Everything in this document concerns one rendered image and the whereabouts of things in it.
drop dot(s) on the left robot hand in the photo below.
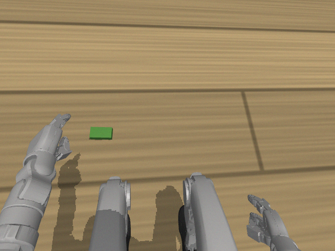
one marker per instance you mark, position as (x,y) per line
(50,136)

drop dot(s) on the right robot hand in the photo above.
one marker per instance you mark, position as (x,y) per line
(263,229)

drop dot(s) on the small box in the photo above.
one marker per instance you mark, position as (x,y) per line
(101,133)

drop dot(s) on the right robot arm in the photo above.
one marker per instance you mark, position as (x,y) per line
(283,243)

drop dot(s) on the right robot foot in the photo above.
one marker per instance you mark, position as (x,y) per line
(182,228)

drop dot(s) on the left robot arm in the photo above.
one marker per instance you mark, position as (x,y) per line
(24,208)

